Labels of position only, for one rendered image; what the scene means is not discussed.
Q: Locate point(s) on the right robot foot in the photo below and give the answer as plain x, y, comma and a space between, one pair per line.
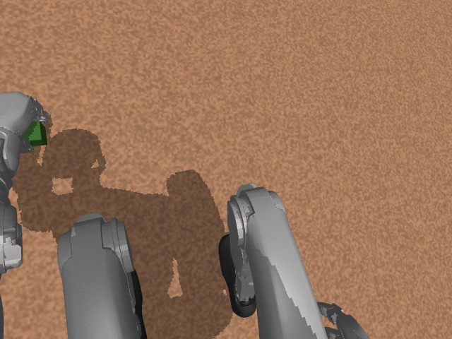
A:
240, 308

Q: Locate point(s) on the right robot hand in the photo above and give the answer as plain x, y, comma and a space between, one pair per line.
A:
348, 327

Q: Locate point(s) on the left robot arm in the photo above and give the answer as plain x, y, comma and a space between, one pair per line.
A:
11, 240

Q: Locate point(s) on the left robot foot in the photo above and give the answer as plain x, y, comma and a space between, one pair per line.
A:
138, 306

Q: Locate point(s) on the left robot hand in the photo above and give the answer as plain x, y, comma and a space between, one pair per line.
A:
17, 111

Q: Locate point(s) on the small box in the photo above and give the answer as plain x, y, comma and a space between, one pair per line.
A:
36, 134

